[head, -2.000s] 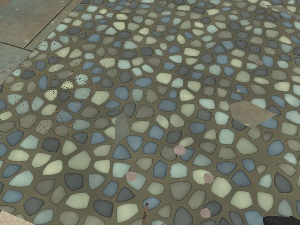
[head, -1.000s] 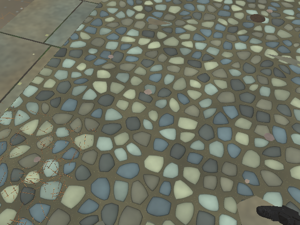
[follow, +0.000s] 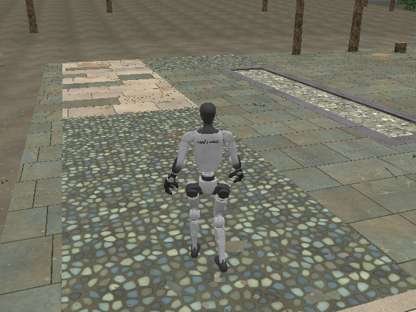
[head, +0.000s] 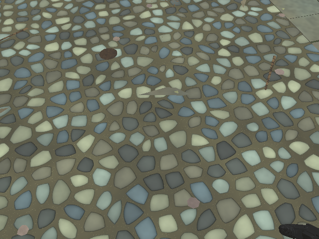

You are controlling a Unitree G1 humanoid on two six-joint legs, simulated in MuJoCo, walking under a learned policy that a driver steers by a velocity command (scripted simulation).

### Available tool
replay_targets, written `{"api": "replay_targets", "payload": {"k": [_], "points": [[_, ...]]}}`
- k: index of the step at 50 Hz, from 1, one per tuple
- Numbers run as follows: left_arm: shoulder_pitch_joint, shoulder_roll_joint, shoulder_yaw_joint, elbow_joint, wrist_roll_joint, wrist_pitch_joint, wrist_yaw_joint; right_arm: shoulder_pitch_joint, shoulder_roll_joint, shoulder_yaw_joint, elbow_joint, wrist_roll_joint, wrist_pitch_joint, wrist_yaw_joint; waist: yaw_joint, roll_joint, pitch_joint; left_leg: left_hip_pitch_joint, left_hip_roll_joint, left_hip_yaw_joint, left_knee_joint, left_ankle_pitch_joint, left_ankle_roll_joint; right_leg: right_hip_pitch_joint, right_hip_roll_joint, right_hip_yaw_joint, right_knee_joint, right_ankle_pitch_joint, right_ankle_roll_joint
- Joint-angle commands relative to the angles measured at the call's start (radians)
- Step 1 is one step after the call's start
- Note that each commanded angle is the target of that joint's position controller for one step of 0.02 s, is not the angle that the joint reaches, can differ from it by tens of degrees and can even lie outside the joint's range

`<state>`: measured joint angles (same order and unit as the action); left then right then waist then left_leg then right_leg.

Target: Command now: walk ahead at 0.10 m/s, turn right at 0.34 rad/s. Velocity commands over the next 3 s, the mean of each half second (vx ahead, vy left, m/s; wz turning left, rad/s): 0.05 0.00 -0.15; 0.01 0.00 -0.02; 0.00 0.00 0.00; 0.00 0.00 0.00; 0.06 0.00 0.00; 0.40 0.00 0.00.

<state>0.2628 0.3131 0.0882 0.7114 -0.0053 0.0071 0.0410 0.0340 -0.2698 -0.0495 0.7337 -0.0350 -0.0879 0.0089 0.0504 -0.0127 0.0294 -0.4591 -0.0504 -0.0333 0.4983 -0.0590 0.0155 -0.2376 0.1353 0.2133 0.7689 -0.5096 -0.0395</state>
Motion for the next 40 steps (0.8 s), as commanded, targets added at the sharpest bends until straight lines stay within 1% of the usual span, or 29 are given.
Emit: {"api": "replay_targets", "payload": {"k": [1, 2, 3, 4, 5, 6, 7, 8, 9, 10, 11, 12, 13, 14, 15, 16, 17, 18, 19, 20, 22, 27, 30, 35, 40], "points": [[0.189, 0.139, 0.017, -0.033, -0.008, 0.000, -0.003, 0.109, -0.121, -0.029, -0.049, 0.024, 0.010, -0.001, -0.024, 0.173, -0.307, 0.539, 0.460, -0.576, -0.093, 0.433, 0.313, -0.301, -0.061, 0.013, 0.463, -0.182, 0.089], [0.089, 0.157, 0.025, -0.039, -0.010, 0.020, 0.002, 0.081, -0.102, -0.021, -0.054, 0.024, 0.023, 0.000, -0.045, 0.110, -0.230, 0.470, 0.392, -0.458, -0.104, 0.281, 0.260, -0.329, -0.077, -0.020, 0.499, -0.122, 0.110], [0.051, 0.145, 0.025, -0.040, -0.006, 0.038, 0.007, 0.052, -0.092, -0.012, -0.055, 0.020, 0.034, 0.002, -0.042, 0.081, -0.175, 0.379, 0.347, -0.388, -0.134, 0.167, 0.230, -0.323, -0.092, -0.036, 0.475, -0.084, 0.118], [0.032, 0.130, 0.022, -0.045, -0.002, 0.050, 0.009, 0.021, -0.091, -0.008, -0.052, 0.019, 0.042, 0.001, -0.030, 0.092, -0.132, 0.290, 0.313, -0.340, -0.166, 0.078, 0.211, -0.285, -0.115, -0.044, 0.417, -0.044, 0.120], [0.036, 0.094, 0.012, -0.044, -0.004, 0.053, 0.006, 0.001, -0.098, -0.009, -0.045, 0.013, 0.051, 0.001, -0.013, 0.119, -0.104, 0.213, 0.261, -0.267, -0.196, 0.026, 0.186, -0.219, -0.124, -0.080, 0.318, -0.015, 0.120], [0.044, 0.058, 0.000, -0.037, -0.002, 0.051, 0.003, -0.011, -0.098, -0.010, -0.039, 0.010, 0.056, 0.000, -0.009, 0.148, -0.099, 0.180, 0.223, -0.211, -0.208, 0.017, 0.174, -0.163, -0.125, -0.122, 0.218, 0.001, 0.121], [0.043, 0.034, -0.009, -0.031, 0.001, 0.045, 0.002, -0.010, -0.099, -0.011, -0.033, 0.011, 0.059, -0.001, -0.015, 0.168, -0.109, 0.176, 0.209, -0.182, -0.209, 0.036, 0.176, -0.117, -0.128, -0.149, 0.130, 0.005, 0.121], [0.029, 0.024, -0.016, -0.029, 0.005, 0.039, 0.000, 0.005, -0.107, -0.014, -0.025, 0.014, 0.062, -0.004, -0.030, 0.178, -0.124, 0.192, 0.212, -0.175, -0.204, 0.047, 0.184, -0.084, -0.135, -0.159, 0.052, 0.023, 0.118], [0.016, 0.027, -0.017, -0.026, 0.006, 0.035, -0.002, 0.023, -0.118, -0.017, -0.016, 0.019, 0.064, -0.006, -0.043, 0.181, -0.140, 0.214, 0.225, -0.185, -0.198, 0.041, 0.194, -0.059, -0.139, -0.161, -0.014, 0.065, 0.112], [0.015, 0.038, -0.015, -0.020, 0.004, 0.032, -0.004, 0.035, -0.126, -0.018, -0.010, 0.023, 0.066, -0.007, -0.046, 0.177, -0.150, 0.226, 0.236, -0.194, -0.191, 0.012, 0.198, -0.030, -0.140, -0.165, -0.079, 0.123, 0.103], [0.025, 0.042, -0.013, -0.009, 0.004, 0.031, -0.007, 0.032, -0.128, -0.016, -0.007, 0.028, 0.069, -0.008, -0.035, 0.168, -0.153, 0.217, 0.237, -0.193, -0.183, -0.042, 0.191, 0.013, -0.137, -0.174, -0.162, 0.199, 0.090], [0.039, 0.041, -0.012, 0.003, 0.007, 0.030, -0.012, 0.027, -0.124, -0.013, -0.004, 0.033, 0.072, -0.009, -0.021, 0.160, -0.144, 0.184, 0.229, -0.185, -0.179, -0.113, 0.172, 0.071, -0.129, -0.190, -0.257, 0.280, 0.072], [0.026, 0.047, -0.012, 0.002, 0.015, 0.030, -0.014, 0.049, -0.109, -0.006, 0.007, 0.036, 0.072, -0.009, -0.021, 0.145, -0.129, 0.141, 0.211, -0.176, -0.182, -0.206, 0.133, 0.118, -0.133, -0.181, -0.321, 0.318, 0.048], [0.003, 0.077, -0.011, -0.015, 0.029, 0.029, -0.013, 0.072, -0.089, 0.003, 0.017, 0.030, 0.066, -0.005, -0.031, 0.096, -0.118, 0.084, 0.188, -0.154, -0.163, -0.296, 0.075, 0.161, -0.202, -0.105, -0.341, 0.365, 0.013], [-0.028, 0.139, 0.003, -0.015, 0.031, 0.031, -0.011, 0.097, -0.082, 0.003, 0.014, 0.017, 0.059, 0.001, -0.084, -0.040, -0.080, 0.077, 0.104, -0.059, -0.126, -0.356, 0.018, 0.074, -0.253, -0.038, -0.339, 0.267, -0.035], [-0.039, 0.079, -0.010, -0.007, 0.032, 0.024, -0.016, 0.063, -0.070, 0.007, 0.017, 0.009, 0.057, 0.002, -0.071, -0.084, -0.066, 0.177, 0.072, -0.006, -0.084, -0.282, -0.020, -0.046, -0.244, -0.039, -0.381, 0.098, -0.049], [-0.054, 0.040, -0.024, -0.007, 0.038, 0.014, -0.020, 0.049, -0.064, 0.009, 0.021, 0.009, 0.057, 0.001, -0.071, -0.091, -0.043, 0.224, 0.068, -0.002, -0.059, -0.219, -0.029, -0.099, -0.231, -0.043, -0.410, 0.029, -0.034], [-0.062, 0.038, -0.026, -0.002, 0.040, 0.004, -0.022, 0.058, -0.060, 0.009, 0.034, 0.012, 0.059, -0.002, -0.076, -0.096, -0.025, 0.244, 0.072, -0.002, -0.047, -0.185, -0.024, -0.122, -0.220, -0.051, -0.416, 0.041, -0.014], [-0.066, 0.043, -0.026, -0.001, 0.036, -0.006, -0.022, 0.073, -0.070, 0.006, 0.046, 0.014, 0.062, -0.006, -0.077, -0.093, -0.011, 0.245, 0.076, -0.007, -0.042, -0.157, -0.017, -0.122, -0.214, -0.059, -0.410, 0.086, -0.001], [-0.056, 0.044, -0.027, 0.005, 0.032, -0.015, -0.022, 0.084, -0.076, 0.005, 0.056, 0.016, 0.062, -0.009, -0.078, -0.081, -0.008, 0.242, 0.080, -0.013, -0.043, -0.132, -0.010, -0.109, -0.210, -0.065, -0.395, 0.140, 0.006], [-0.026, 0.048, -0.027, 0.019, 0.023, -0.023, -0.019, 0.091, -0.077, 0.004, 0.073, 0.018, 0.061, -0.011, -0.069, -0.047, -0.017, 0.239, 0.084, -0.017, -0.043, -0.095, -0.005, -0.075, -0.202, -0.076, -0.367, 0.224, 0.010], [-0.004, 0.038, -0.031, 0.042, 0.018, -0.024, -0.015, 0.094, -0.078, 0.002, 0.120, 0.025, 0.065, -0.016, -0.060, -0.007, -0.033, 0.264, 0.089, -0.018, -0.032, -0.006, -0.013, -0.036, -0.190, -0.091, -0.344, 0.340, 0.005], [-0.001, 0.032, -0.032, 0.059, 0.016, -0.026, -0.017, 0.095, -0.082, 0.000, 0.149, 0.029, 0.071, -0.022, -0.061, 0.006, -0.043, 0.284, 0.092, -0.021, -0.026, 0.034, -0.015, -0.020, -0.183, -0.102, -0.340, 0.395, 0.006], [0.002, 0.026, -0.034, 0.094, 0.014, -0.027, -0.018, 0.092, -0.089, -0.003, 0.195, 0.032, 0.082, -0.033, -0.062, 0.008, -0.049, 0.306, 0.094, -0.022, -0.022, 0.065, -0.015, -0.001, -0.175, -0.115, -0.342, 0.458, 0.007], [0.006, 0.024, -0.036, 0.134, 0.012, -0.027, -0.017, 0.087, -0.091, -0.005, 0.236, 0.034, 0.090, -0.041, -0.063, 0.004, -0.043, 0.316, 0.093, -0.020, -0.025, 0.066, -0.016, 0.008, -0.170, -0.124, -0.354, 0.473, 0.008]]}}
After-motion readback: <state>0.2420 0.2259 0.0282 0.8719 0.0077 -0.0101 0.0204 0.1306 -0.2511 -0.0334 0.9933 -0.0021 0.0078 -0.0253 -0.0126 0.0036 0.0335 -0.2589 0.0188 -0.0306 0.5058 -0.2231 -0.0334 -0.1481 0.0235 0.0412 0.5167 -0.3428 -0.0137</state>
